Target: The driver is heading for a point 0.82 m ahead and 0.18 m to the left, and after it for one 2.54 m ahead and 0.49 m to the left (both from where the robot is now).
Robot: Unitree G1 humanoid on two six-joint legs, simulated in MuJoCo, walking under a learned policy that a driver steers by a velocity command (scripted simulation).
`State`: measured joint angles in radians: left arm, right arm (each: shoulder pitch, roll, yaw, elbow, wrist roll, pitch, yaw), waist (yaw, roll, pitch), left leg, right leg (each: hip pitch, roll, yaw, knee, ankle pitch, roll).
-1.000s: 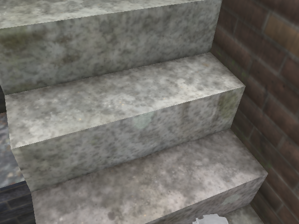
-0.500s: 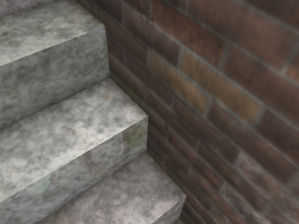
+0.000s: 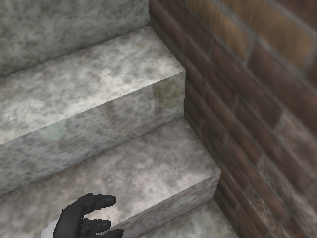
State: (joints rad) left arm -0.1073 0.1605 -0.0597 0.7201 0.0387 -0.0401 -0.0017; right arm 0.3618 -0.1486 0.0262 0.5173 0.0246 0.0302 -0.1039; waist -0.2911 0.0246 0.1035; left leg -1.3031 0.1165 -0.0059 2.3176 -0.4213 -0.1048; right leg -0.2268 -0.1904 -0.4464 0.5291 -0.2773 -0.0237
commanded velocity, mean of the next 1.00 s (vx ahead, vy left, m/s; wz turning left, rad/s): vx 1.00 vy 0.00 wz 0.19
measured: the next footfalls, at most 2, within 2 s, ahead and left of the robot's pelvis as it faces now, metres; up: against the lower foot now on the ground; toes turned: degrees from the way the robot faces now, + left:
left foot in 0.38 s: +0.13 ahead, +0.30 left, +0.22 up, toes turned +35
right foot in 1.26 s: +0.11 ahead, +0.09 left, +0.21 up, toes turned -13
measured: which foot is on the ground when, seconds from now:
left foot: up 0.00-0.36, down 0.38-1.00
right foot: down 0.00-0.44, up 0.46-1.00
